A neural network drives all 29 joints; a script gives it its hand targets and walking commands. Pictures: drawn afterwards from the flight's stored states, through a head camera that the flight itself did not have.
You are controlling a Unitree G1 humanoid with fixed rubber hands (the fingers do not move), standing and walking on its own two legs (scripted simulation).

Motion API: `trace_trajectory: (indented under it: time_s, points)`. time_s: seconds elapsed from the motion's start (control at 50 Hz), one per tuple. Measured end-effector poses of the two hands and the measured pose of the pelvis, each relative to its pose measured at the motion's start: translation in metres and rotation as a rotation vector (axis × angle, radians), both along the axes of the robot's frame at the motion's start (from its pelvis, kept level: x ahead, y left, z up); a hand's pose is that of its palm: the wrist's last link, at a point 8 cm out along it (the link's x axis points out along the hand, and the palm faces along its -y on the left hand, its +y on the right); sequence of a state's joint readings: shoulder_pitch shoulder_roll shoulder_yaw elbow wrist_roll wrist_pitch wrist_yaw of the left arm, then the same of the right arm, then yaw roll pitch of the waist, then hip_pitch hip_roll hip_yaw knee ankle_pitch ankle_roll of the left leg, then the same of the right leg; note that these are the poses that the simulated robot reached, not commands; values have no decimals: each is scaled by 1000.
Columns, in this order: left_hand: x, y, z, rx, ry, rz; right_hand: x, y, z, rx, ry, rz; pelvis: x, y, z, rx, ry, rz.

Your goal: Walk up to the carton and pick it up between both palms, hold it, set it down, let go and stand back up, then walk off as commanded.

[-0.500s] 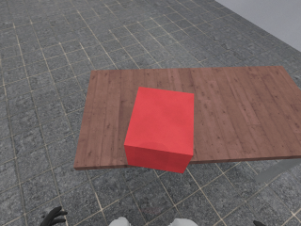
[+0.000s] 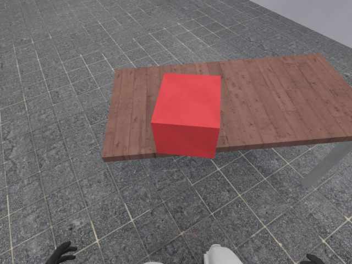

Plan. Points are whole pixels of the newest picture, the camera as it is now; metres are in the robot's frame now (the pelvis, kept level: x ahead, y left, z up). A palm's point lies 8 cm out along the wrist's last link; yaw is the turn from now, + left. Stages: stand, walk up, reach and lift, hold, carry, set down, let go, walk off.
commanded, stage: walk off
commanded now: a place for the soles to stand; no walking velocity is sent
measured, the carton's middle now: (188, 114) +0.61 -0.03 -0.10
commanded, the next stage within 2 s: stand in 0.88 s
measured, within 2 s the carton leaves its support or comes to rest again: neither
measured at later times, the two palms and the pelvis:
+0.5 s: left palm out of the picture -0.01 +0.31 -0.08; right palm out of the picture +0.00 -0.29 -0.09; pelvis -0.07 +0.00 +0.03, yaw +0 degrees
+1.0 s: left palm out of the picture +0.04 +0.30 -0.07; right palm out of the picture +0.02 -0.30 -0.08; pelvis -0.06 -0.01 +0.03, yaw -1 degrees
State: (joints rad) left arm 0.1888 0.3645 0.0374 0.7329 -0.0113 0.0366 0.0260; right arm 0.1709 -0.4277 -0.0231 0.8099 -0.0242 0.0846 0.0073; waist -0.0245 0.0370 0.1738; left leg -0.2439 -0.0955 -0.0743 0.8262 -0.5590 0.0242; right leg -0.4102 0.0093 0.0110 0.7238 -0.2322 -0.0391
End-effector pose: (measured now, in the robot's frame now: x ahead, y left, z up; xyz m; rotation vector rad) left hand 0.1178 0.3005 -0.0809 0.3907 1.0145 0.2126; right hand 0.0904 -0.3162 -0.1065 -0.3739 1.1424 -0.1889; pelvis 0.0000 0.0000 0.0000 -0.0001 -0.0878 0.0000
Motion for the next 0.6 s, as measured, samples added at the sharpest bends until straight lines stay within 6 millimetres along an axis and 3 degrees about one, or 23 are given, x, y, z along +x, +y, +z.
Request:
trace_trajectory:
  time_s: [0.14,0.34,0.46,0.6]
  points:
    - [-51,22,-1,-21,71,28,-63,26,18,4,43,-17,-39,18,16,-23,2,-4]
    - [-114,25,0,-8,213,53,-94,35,19,49,38,-15,-69,12,25,-8,53,-10]
    - [-129,13,5,-9,199,57,-95,28,15,73,14,-21,-72,1,26,4,37,-9]
    - [-114,14,6,-20,140,41,-86,25,23,44,-32,-6,-70,5,26,-1,37,-7]
